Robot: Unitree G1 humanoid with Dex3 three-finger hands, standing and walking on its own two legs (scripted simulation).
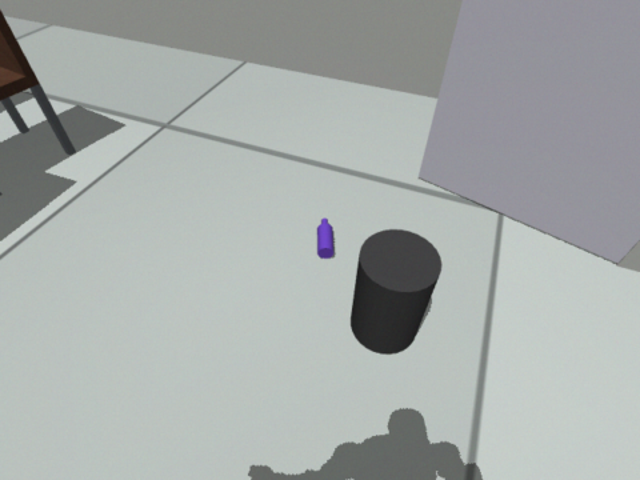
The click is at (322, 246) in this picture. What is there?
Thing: lying bottle
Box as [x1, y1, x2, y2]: [317, 218, 333, 258]
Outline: 323,218 322,223 317,228 318,255 325,258 333,254 332,229 331,226 327,223 327,220
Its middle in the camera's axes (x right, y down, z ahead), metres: +0.03 -0.02 +1.67
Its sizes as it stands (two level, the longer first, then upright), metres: 0.194 0.067 0.067
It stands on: the floor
